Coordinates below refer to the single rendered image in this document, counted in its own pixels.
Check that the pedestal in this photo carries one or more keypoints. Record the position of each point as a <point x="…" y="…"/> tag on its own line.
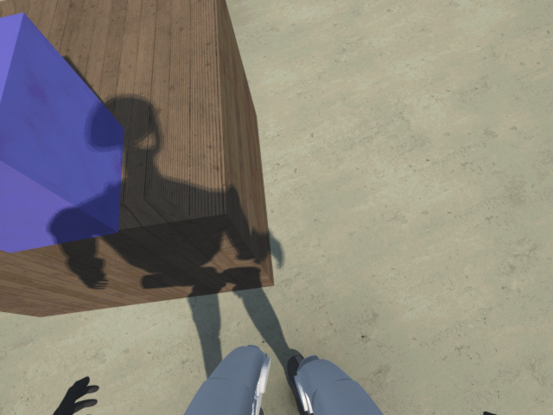
<point x="192" y="217"/>

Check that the robot left thigh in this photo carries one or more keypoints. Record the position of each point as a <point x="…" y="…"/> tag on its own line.
<point x="231" y="387"/>

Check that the robot thigh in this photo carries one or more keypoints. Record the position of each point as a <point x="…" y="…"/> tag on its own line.
<point x="325" y="389"/>
<point x="231" y="387"/>

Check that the carton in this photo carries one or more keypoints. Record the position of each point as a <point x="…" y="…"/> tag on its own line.
<point x="61" y="150"/>

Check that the robot right thigh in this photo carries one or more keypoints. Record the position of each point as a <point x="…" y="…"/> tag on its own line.
<point x="325" y="389"/>

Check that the robot left hand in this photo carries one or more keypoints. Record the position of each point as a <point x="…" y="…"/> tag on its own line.
<point x="79" y="388"/>

